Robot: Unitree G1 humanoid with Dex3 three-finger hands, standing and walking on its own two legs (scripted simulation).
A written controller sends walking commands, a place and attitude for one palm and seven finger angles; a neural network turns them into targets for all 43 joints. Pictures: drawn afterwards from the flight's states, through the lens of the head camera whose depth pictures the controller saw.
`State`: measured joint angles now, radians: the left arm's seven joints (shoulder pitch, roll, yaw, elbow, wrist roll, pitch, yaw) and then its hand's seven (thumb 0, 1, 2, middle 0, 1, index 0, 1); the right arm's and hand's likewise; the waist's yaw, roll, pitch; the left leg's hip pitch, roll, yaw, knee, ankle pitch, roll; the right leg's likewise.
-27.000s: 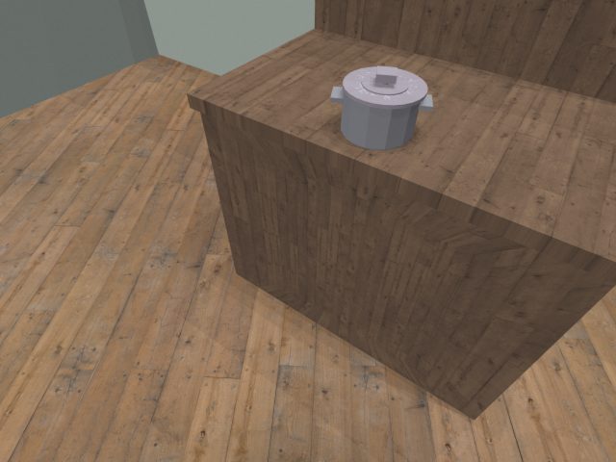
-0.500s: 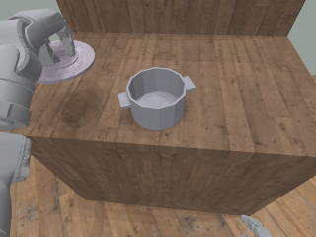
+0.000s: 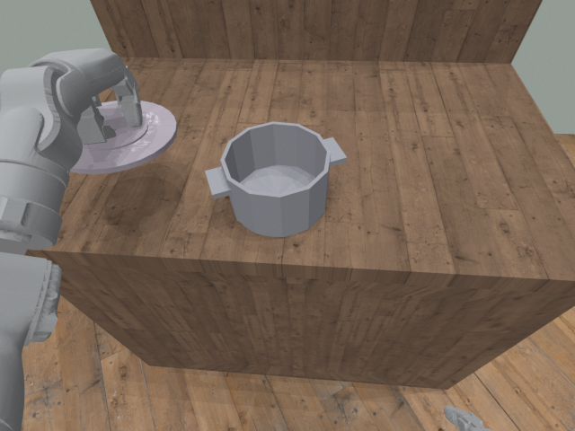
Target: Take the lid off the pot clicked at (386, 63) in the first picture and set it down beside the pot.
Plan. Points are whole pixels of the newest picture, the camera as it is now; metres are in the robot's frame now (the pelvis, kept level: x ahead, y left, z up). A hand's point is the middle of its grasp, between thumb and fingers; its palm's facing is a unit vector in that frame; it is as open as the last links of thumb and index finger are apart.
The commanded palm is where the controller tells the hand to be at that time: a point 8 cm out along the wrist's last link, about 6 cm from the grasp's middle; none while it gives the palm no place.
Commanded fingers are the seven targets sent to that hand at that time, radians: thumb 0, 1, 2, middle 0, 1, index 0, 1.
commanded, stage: lower the lid onto the table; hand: left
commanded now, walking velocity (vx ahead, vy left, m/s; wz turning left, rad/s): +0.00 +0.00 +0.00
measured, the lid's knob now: (107, 117) +0.49 +0.24 +0.19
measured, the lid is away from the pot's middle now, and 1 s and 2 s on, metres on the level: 0.23 0.23 0.23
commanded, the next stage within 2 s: open the fingers wide in 1.92 s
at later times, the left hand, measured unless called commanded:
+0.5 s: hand (107, 139) +0.46 +0.24 +0.17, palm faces -0.35 -0.05 -0.94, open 6.3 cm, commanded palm +0.45 +0.25 +0.25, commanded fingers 0.00 0.54 1.18 -0.91 -0.85 -1.05 -0.95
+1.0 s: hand (121, 157) +0.46 +0.24 +0.13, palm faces -0.41 -0.04 -0.91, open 6.2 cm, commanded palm +0.46 +0.24 +0.21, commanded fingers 0.00 0.54 1.18 -0.91 -0.85 -1.05 -0.95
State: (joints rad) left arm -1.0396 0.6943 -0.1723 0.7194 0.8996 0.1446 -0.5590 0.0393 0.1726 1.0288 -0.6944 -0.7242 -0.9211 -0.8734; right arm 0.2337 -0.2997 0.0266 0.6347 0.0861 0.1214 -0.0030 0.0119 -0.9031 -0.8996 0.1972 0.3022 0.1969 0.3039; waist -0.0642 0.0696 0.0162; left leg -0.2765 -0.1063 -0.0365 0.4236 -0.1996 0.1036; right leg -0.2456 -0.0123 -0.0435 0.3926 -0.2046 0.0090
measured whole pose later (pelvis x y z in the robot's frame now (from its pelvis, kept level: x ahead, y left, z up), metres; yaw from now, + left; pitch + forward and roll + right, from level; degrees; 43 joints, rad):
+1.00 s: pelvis +0.01 +0.01 +0.00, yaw +0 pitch +6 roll -2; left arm -0.96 0.64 -0.17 0.82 0.90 0.05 -0.50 0.03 0.18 1.03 -0.69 -0.72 -0.92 -0.88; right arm 0.26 -0.29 0.01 0.65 0.07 0.13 0.00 0.01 -0.90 -0.90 0.20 0.30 0.20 0.30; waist -0.08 0.06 0.00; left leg -0.32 -0.11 -0.04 0.45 -0.22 0.11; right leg -0.27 -0.02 -0.05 0.40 -0.22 0.01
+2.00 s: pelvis +0.01 +0.00 -0.01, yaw -1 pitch +10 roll -2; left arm -1.03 0.66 -0.17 1.10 0.92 -0.07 -0.40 0.00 0.15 1.00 -0.69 -0.78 -0.96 -0.90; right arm 0.31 -0.30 0.01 0.67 0.08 0.19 -0.01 0.01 -0.90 -0.90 0.20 0.30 0.20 0.30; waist -0.10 0.06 -0.05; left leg -0.44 -0.10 -0.03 0.56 -0.28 0.11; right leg -0.40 0.00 -0.03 0.50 -0.26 0.01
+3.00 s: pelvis +0.01 +0.00 -0.01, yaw -2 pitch +11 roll -2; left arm -0.90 0.69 -0.10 0.94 0.92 -0.14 -0.34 -0.01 -0.09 0.89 -0.52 -0.68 -0.50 -0.65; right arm 0.27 -0.28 0.02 0.63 0.08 0.26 -0.02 0.01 -0.90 -0.90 0.20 0.30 0.20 0.30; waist -0.08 0.05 -0.06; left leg -0.48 -0.09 -0.02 0.59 -0.29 0.11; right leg -0.44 0.01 -0.02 0.52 -0.27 0.01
